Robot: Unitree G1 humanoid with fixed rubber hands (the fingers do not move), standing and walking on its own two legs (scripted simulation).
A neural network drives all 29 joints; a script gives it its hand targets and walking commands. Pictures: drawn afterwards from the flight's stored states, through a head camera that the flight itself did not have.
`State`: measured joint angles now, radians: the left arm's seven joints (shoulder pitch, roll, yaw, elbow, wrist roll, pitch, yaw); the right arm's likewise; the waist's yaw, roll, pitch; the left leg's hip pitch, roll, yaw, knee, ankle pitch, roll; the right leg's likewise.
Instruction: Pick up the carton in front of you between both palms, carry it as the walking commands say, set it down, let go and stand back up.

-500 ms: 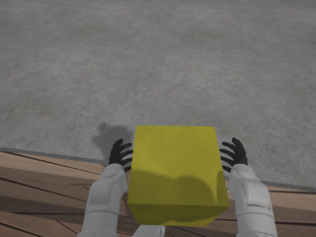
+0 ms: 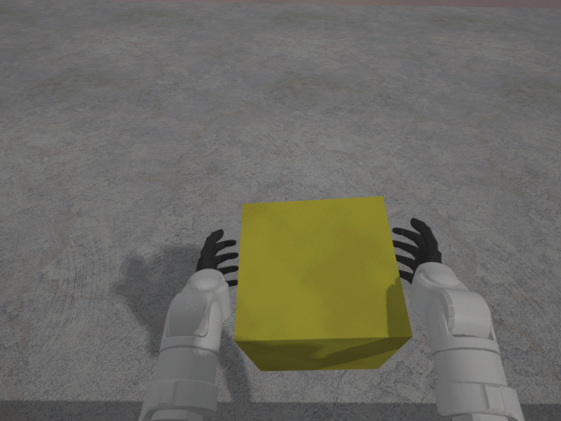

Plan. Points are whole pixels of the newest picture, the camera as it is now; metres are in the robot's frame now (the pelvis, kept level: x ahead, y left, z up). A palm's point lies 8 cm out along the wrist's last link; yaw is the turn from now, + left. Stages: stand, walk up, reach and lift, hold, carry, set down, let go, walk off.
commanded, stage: carry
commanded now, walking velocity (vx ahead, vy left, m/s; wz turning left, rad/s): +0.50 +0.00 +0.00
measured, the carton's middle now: (315, 292) +0.34 +0.00 -0.01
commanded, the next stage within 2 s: none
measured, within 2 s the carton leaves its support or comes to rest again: neither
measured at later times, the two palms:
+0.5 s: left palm (241, 203) +0.83 +0.23 -0.29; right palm (333, 207) +0.81 -0.07 -0.26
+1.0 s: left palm (241, 121) +1.31 +0.30 -0.26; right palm (308, 129) +1.26 +0.02 -0.26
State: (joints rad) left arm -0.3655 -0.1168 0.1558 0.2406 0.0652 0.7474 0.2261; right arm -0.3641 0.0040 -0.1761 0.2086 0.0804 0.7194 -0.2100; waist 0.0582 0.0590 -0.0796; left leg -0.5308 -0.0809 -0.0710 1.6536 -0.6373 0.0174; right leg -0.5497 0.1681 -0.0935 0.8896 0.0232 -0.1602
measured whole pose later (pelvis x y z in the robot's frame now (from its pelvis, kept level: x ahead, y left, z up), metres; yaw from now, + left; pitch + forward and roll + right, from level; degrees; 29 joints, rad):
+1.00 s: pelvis +0.97 +0.21 -0.29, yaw -5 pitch +11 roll -4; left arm -0.28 -0.16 0.12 0.05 0.08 0.70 0.22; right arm -0.25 0.15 -0.14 -0.03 -0.03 0.72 -0.31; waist -0.07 0.08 -0.02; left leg -0.28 -0.01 0.03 0.35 -0.23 0.09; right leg -0.67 0.02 -0.06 0.98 -0.36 0.03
